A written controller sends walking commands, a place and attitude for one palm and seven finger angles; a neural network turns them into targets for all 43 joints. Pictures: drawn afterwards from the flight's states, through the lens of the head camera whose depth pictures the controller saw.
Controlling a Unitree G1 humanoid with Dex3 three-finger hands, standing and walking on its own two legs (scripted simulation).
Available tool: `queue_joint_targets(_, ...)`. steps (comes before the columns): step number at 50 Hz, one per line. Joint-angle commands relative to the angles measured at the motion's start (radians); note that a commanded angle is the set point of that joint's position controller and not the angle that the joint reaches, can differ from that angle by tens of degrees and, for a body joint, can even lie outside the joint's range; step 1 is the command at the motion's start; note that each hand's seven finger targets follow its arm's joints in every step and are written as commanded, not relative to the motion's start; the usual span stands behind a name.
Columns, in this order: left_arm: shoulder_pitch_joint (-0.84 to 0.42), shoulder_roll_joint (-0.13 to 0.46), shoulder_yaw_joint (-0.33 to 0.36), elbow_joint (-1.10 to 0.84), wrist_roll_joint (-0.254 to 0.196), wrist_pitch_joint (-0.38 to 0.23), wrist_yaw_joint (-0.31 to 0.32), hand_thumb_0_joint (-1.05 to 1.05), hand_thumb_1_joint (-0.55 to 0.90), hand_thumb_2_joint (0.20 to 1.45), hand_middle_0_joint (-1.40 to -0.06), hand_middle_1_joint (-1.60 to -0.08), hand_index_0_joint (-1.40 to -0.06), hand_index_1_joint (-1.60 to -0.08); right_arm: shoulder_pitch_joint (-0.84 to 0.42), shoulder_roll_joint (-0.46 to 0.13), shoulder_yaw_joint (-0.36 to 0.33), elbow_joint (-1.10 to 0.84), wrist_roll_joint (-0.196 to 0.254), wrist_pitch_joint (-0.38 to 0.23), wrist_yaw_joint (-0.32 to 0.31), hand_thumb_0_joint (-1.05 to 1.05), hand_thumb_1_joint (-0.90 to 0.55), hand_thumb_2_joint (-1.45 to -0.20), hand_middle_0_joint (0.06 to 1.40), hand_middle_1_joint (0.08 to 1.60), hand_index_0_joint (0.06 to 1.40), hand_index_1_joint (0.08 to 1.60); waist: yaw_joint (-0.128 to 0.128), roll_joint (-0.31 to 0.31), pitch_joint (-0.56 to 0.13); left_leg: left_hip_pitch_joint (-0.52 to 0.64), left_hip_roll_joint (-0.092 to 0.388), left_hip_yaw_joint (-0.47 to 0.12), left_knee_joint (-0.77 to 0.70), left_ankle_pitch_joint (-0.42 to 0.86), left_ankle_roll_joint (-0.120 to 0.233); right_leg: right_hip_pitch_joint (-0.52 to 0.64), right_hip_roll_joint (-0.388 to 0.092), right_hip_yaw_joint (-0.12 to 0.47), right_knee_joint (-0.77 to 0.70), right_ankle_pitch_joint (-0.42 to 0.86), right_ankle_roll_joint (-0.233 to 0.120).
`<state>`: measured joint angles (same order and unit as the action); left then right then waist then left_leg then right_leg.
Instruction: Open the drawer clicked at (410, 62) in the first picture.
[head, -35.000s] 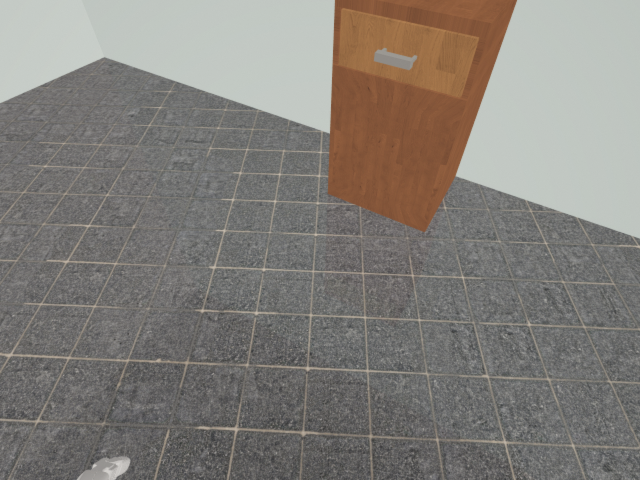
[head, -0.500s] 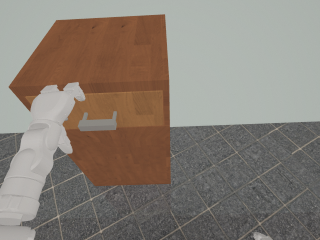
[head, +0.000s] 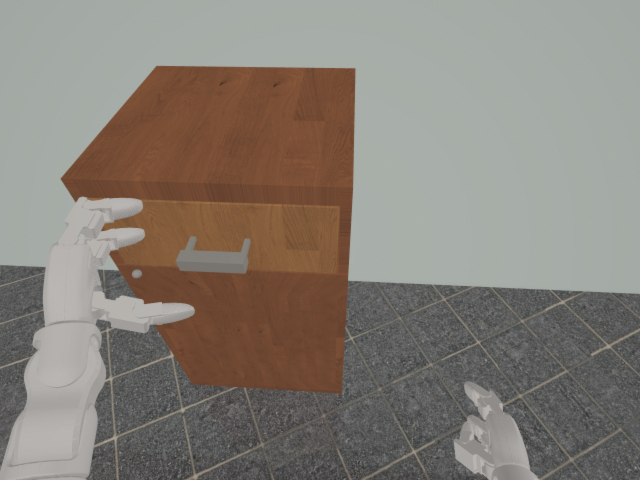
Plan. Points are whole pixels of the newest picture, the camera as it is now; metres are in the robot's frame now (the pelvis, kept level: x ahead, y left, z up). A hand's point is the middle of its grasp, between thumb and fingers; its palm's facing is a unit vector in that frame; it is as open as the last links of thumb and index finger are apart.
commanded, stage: draw the hand back to the body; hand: left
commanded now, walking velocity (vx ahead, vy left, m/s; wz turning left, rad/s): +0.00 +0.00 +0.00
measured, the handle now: (216, 252) +0.49 +0.25 -0.06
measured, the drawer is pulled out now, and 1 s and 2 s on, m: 0.00 0.00 0.00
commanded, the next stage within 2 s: step back with the hand held close in 0.74 s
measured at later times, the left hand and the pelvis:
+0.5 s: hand (90, 354) +0.19 +0.23 +0.15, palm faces +0.36 -0.83 -0.43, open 8.9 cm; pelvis +0.01 +0.00 +0.00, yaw -1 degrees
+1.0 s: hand (66, 364) +0.17 +0.25 +0.16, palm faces +0.35 -0.82 -0.46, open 7.4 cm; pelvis -0.01 +0.01 +0.00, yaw +1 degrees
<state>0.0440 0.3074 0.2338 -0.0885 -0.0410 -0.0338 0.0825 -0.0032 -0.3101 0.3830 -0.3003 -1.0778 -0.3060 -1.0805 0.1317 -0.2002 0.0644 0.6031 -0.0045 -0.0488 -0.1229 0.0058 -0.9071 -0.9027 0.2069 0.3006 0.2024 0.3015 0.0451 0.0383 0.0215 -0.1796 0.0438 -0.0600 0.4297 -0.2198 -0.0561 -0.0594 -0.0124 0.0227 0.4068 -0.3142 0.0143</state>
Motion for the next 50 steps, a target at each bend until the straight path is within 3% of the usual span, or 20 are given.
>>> queue_joint_targets(1, -0.076, 0.209, 0.129, -0.300, -0.028, -0.074, 0.017, 0.000, -0.010, 0.510, -0.265, -0.885, -0.265, -0.885, -0.084, -0.117, -0.060, -0.133, -0.009, -0.068, -0.001, 0.000, -0.900, -0.900, 0.200, 0.300, 0.200, 0.300, 0.005, 0.053, -0.165, 0.194, -0.055, 0.116, -0.050, 0.307, 0.062, -0.040, 0.038, -0.084, -0.082, 0.409, -0.015)
queue_joint_targets(3, -0.017, 0.199, 0.121, -0.360, -0.028, -0.079, 0.015, 0.000, 0.060, 0.540, -0.260, -0.840, -0.260, -0.840, -0.086, -0.117, -0.066, -0.136, -0.013, -0.079, 0.006, 0.000, -0.900, -0.900, 0.200, 0.300, 0.200, 0.300, 0.005, 0.048, -0.179, 0.213, -0.055, 0.122, -0.051, 0.336, 0.064, -0.031, 0.037, -0.081, -0.087, 0.441, -0.012)
queue_joint_targets(5, 0.071, 0.203, 0.136, -0.369, -0.028, -0.078, 0.014, 0.000, 0.130, 0.570, -0.255, -0.795, -0.255, -0.795, -0.082, -0.123, -0.074, -0.133, -0.014, -0.087, 0.012, 0.000, -0.900, -0.900, 0.200, 0.300, 0.200, 0.300, 0.009, -0.020, -0.164, 0.202, -0.052, 0.121, -0.055, 0.347, 0.064, -0.022, 0.041, -0.086, -0.096, 0.451, -0.008)
queue_joint_targets(9, 0.171, 0.199, 0.147, -0.463, -0.023, -0.089, 0.018, 0.000, 0.270, 0.630, -0.245, -0.705, -0.245, -0.705, -0.083, -0.120, -0.084, -0.129, -0.015, -0.098, 0.015, 0.000, -0.900, -0.900, 0.200, 0.300, 0.200, 0.300, 0.010, 0.009, -0.169, 0.220, -0.054, 0.133, -0.056, 0.355, 0.065, -0.027, 0.036, -0.082, -0.099, 0.460, -0.002)
queue_joint_targets(10, 0.201, 0.205, 0.152, -0.463, -0.023, -0.088, 0.017, 0.000, 0.305, 0.645, -0.242, -0.683, -0.242, -0.683, -0.084, -0.121, -0.085, -0.128, -0.014, -0.100, 0.015, 0.000, -0.900, -0.900, 0.200, 0.300, 0.200, 0.300, 0.010, 0.004, -0.140, 0.213, -0.056, 0.133, -0.058, 0.335, 0.064, -0.043, 0.038, -0.082, -0.116, 0.436, -0.001)
queue_joint_targets(14, 0.300, 0.201, 0.167, -0.529, -0.022, -0.102, 0.023, 0.000, 0.445, 0.705, -0.232, -0.592, -0.232, -0.592, -0.079, -0.116, -0.093, -0.125, -0.017, -0.108, 0.013, 0.000, -0.900, -0.900, 0.200, 0.300, 0.200, 0.300, 0.014, -0.020, -0.158, 0.219, -0.054, 0.131, -0.055, 0.354, 0.067, -0.030, 0.034, -0.085, -0.104, 0.452, 0.002)
queue_joint_targets(16, 0.348, 0.193, 0.166, -0.543, -0.023, -0.103, 0.020, 0.000, 0.515, 0.735, -0.228, -0.548, -0.228, -0.548, -0.086, -0.111, -0.095, -0.125, -0.016, -0.110, 0.011, 0.000, -0.900, -0.900, 0.200, 0.300, 0.200, 0.300, 0.013, -0.023, -0.121, 0.212, -0.054, 0.131, -0.056, 0.330, 0.066, -0.053, 0.034, -0.083, -0.117, 0.426, 0.005)
queue_joint_targets(18, 0.389, 0.197, 0.176, -0.577, -0.020, -0.108, 0.023, 0.000, 0.585, 0.765, -0.223, -0.502, -0.223, -0.502, -0.086, -0.106, -0.096, -0.125, -0.016, -0.113, 0.012, 0.000, -0.900, -0.900, 0.200, 0.300, 0.200, 0.300, 0.018, 0.007, -0.125, 0.214, -0.054, 0.132, -0.058, 0.322, 0.064, -0.052, 0.033, -0.081, -0.118, 0.415, 0.003)
queue_joint_targets(22, 0.467, 0.181, 0.175, -0.586, -0.019, -0.107, 0.021, 0.000, 0.725, 0.825, -0.213, -0.413, -0.213, -0.413, -0.097, -0.095, -0.098, -0.126, -0.015, -0.114, 0.008, 0.000, -0.900, -0.900, 0.200, 0.300, 0.200, 0.300, 0.019, -0.014, -0.073, 0.199, -0.051, 0.128, -0.063, 0.285, 0.064, -0.078, 0.038, -0.082, -0.137, 0.367, 0.006)
queue_joint_targets(24, 0.430, 0.184, 0.172, -0.591, -0.017, -0.109, 0.023, 0.000, 0.795, 0.855, -0.207, -0.367, -0.207, -0.367, -0.090, -0.100, -0.098, -0.123, -0.016, -0.114, 0.006, 0.000, -0.900, -0.900, 0.200, 0.300, 0.200, 0.300, 0.013, -0.022, -0.075, 0.204, -0.052, 0.125, -0.063, 0.278, 0.065, -0.082, 0.038, -0.079, -0.139, 0.358, 0.006)
queue_joint_targets(26, 0.406, 0.178, 0.165, -0.569, -0.015, -0.105, 0.025, 0.000, 0.865, 0.885, -0.202, -0.322, -0.202, -0.322, -0.086, -0.097, -0.093, -0.113, -0.017, -0.119, 0.001, 0.000, -0.900, -0.900, 0.200, 0.300, 0.200, 0.300, 0.007, 0.014, -0.047, 0.202, -0.052, 0.123, -0.071, 0.256, 0.062, -0.093, 0.035, -0.079, -0.148, 0.325, 0.006)
queue_joint_targets(27, 0.398, 0.175, 0.163, -0.567, -0.016, -0.104, 0.026, 0.000, 0.900, 0.900, -0.200, -0.300, -0.200, -0.300, -0.089, -0.098, -0.093, -0.115, -0.018, -0.120, 0.001, 0.000, -0.900, -0.900, 0.200, 0.300, 0.200, 0.300, 0.010, -0.014, -0.051, 0.202, -0.051, 0.117, -0.072, 0.250, 0.063, -0.092, 0.037, -0.080, -0.148, 0.316, 0.005)
queue_joint_targets(39, 0.397, 0.174, 0.163, -0.578, -0.018, -0.095, 0.030, 0.000, 0.900, 0.900, -0.200, -0.300, -0.200, -0.300, -0.100, -0.094, -0.084, -0.116, -0.021, -0.127, 0.006, 0.000, -0.900, -0.900, 0.200, 0.300, 0.200, 0.300, 0.026, 0.019, -0.071, 0.201, -0.049, 0.104, -0.079, 0.246, 0.056, -0.063, 0.035, -0.074, -0.144, 0.296, -0.004)
queue_joint_targets(42, 0.384, 0.172, 0.158, -0.577, -0.019, -0.094, 0.030, 0.000, 0.900, 0.900, -0.200, -0.300, -0.200, -0.300, -0.104, -0.093, -0.083, -0.115, -0.019, -0.128, 0.007, 0.000, -0.900, -0.900, 0.200, 0.300, 0.200, 0.300, 0.022, 0.011, -0.045, 0.189, -0.048, 0.099, -0.087, 0.224, 0.053, -0.069, 0.037, -0.075, -0.152, 0.270, -0.005)
queue_joint_targets(43, 0.342, 0.256, 0.238, -0.635, -0.014, -0.128, 0.035, 0.000, 0.900, 0.900, -0.200, -0.300, -0.200, -0.300, -0.111, -0.132, -0.077, -0.150, -0.009, -0.086, 0.021, 0.000, -0.900, -0.900, 0.200, 0.300, 0.200, 0.300, -0.029, 0.025, 0.055, 0.094, -0.049, 0.079, -0.030, 0.215, 0.073, -0.202, 0.002, -0.059, -0.196, 0.281, 0.003)
queue_joint_targets(44, 0.409, 0.221, 0.214, -0.589, -0.010, -0.138, 0.030, 0.000, 0.900, 0.900, -0.200, -0.300, -0.200, -0.300, -0.118, -0.124, -0.082, -0.139, -0.010, -0.064, 0.028, 0.000, -0.900, -0.900, 0.200, 0.300, 0.200, 0.300, -0.031, -0.003, 0.023, 0.087, -0.050, 0.068, -0.017, 0.204, 0.072, -0.201, -0.011, -0.067, -0.193, 0.264, 0.001)
queue_joint_targets(45, 0.417, 0.237, 0.223, -0.636, -0.005, -0.153, 0.030, 0.000, 0.900, 0.900, -0.200, -0.300, -0.200, -0.300, -0.118, -0.128, -0.088, -0.154, -0.010, -0.053, 0.029, 0.000, -0.900, -0.900, 0.200, 0.300, 0.200, 0.300, -0.031, 0.012, 0.010, 0.091, -0.056, 0.071, -0.013, 0.215, 0.069, -0.205, -0.010, -0.073, -0.188, 0.281, -0.001)
queue_joint_targets(47, 0.532, 0.196, 0.205, -0.615, -0.010, -0.163, 0.029, 0.000, 0.900, 0.900, -0.200, -0.300, -0.200, -0.300, -0.095, -0.124, -0.097, -0.167, -0.007, -0.027, 0.036, 0.000, -0.900, -0.900, 0.200, 0.300, 0.200, 0.300, -0.036, 0.020, -0.071, 0.092, -0.050, 0.059, -0.008, 0.273, 0.068, -0.172, -0.014, -0.079, -0.141, 0.291, -0.005)
queue_joint_targets(50, 0.598, 0.222, 0.239, -0.644, -0.016, -0.169, 0.032, 0.000, 0.900, 0.900, -0.200, -0.300, -0.200, -0.300, -0.094, -0.127, -0.113, -0.184, 0.001, -0.002, 0.037, 0.000, -0.900, -0.900, 0.200, 0.300, 0.200, 0.300, -0.035, 0.026, -0.165, 0.128, -0.040, 0.068, 0.000, 0.428, 0.064, -0.149, -0.004, -0.090, -0.098, 0.367, 0.005)
